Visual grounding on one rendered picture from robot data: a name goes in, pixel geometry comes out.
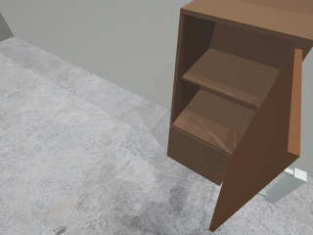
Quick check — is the handle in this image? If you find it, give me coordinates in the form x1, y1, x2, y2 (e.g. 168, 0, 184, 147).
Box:
257, 168, 307, 204

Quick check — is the robot left hand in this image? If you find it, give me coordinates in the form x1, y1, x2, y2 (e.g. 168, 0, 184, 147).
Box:
41, 224, 67, 235

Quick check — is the cupboard door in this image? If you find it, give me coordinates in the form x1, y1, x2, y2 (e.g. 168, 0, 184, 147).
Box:
208, 48, 302, 232

